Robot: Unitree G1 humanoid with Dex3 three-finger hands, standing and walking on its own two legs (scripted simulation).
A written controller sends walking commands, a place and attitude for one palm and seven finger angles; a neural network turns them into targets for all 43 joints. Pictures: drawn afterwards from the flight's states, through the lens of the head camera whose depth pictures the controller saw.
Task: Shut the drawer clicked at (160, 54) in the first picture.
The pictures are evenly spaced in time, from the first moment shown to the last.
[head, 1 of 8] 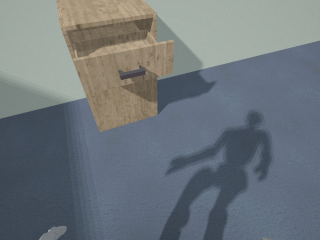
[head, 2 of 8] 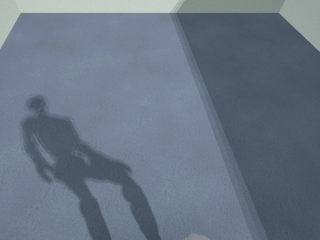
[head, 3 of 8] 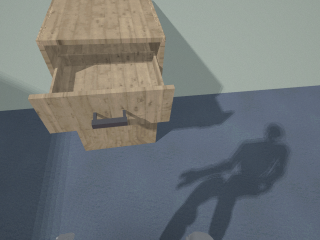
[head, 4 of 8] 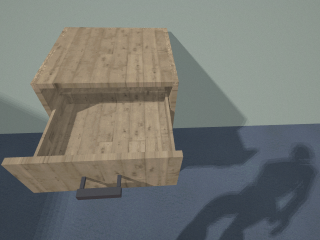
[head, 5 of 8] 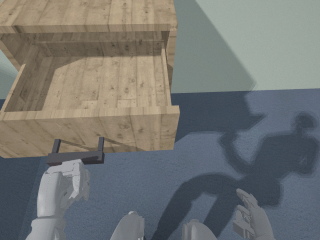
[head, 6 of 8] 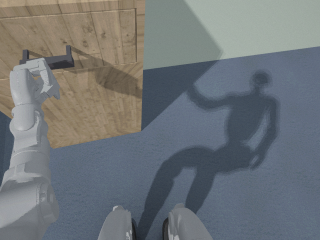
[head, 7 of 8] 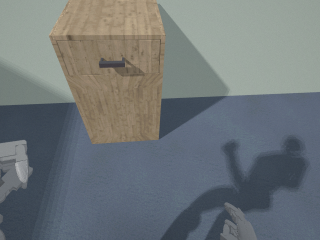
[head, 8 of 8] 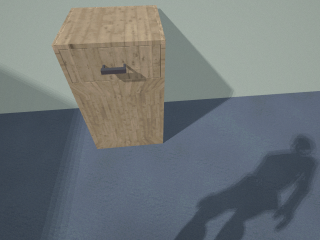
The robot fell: no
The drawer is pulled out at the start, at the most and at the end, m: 0.29 0.29 0.00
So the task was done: yes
